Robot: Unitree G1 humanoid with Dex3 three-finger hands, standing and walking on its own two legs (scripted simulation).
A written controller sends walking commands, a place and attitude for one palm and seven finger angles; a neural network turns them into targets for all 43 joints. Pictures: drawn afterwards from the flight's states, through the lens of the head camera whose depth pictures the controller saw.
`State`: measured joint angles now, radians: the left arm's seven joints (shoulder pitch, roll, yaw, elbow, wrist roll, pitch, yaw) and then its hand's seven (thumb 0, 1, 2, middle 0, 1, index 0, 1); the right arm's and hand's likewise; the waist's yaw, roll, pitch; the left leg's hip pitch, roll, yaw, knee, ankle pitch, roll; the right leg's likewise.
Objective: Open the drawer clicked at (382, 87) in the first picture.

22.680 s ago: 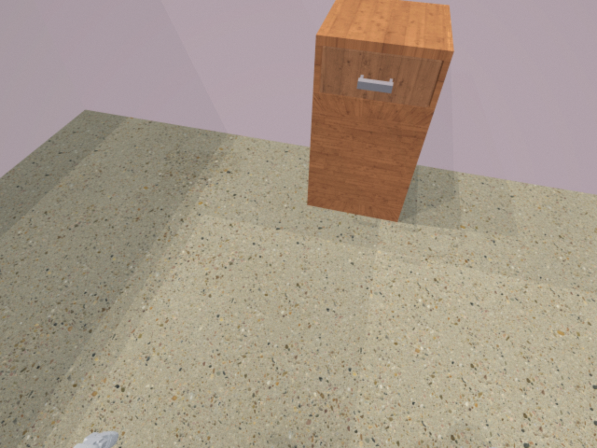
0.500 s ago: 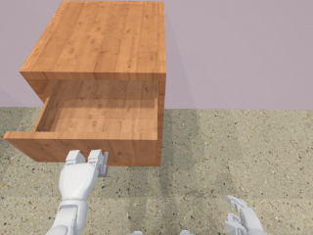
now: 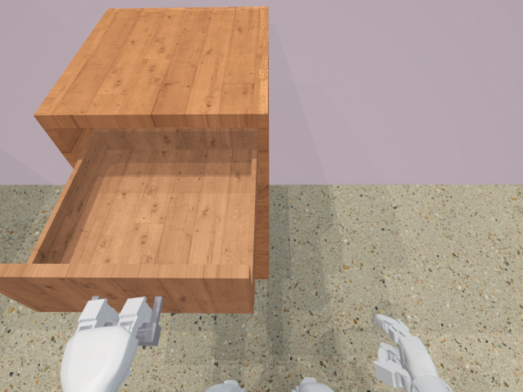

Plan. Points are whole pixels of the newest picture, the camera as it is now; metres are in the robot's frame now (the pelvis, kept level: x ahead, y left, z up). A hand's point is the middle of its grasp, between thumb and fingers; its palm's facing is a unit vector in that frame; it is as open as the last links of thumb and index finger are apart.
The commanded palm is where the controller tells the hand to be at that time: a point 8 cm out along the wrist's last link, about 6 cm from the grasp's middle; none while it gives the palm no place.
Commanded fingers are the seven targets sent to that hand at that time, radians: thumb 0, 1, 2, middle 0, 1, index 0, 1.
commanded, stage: pull the drawer open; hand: left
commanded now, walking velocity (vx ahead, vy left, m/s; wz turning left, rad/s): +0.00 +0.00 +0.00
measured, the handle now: (122, 318) +0.23 +0.23 -0.02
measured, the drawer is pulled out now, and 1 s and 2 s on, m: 0.30 0.30 0.30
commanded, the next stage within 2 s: open the thumb to release the handle in 0.30 s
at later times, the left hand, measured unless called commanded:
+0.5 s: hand (120, 364) +0.17 +0.22 -0.04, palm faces -0.07 -0.08 -0.99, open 6.3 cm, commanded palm +0.15 +0.22 +0.01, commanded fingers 0.00 0.48 0.72 -0.37 -1.30 -0.37 -1.30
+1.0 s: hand (119, 363) +0.17 +0.22 -0.04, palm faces -0.05 -0.06 -1.00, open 13.2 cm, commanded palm +0.16 +0.22 +0.01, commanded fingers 0.00 -0.50 0.30 -0.30 -1.20 -0.30 -1.20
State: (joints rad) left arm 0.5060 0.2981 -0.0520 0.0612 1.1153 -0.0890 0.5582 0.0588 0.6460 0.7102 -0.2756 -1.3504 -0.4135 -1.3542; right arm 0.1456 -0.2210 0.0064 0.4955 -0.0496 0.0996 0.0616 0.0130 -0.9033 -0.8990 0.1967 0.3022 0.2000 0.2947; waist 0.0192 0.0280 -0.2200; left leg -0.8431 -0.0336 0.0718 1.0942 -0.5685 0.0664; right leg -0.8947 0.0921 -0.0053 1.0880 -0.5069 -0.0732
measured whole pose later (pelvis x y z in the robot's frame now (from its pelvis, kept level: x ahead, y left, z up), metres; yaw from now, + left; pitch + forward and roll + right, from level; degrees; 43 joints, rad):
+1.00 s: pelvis -0.01 -0.03 +0.00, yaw +2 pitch +18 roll +1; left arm 0.40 0.34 0.01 0.18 1.09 -0.12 0.58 0.00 -0.39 0.34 -0.30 -1.21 -0.32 -1.22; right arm 0.14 -0.25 -0.02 0.54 -0.05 0.08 0.01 0.01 -0.90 -0.90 0.20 0.30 0.20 0.29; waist 0.03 0.03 -0.21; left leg -0.89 -0.03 0.03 1.11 -0.54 0.02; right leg -0.93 0.09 -0.05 1.10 -0.49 -0.12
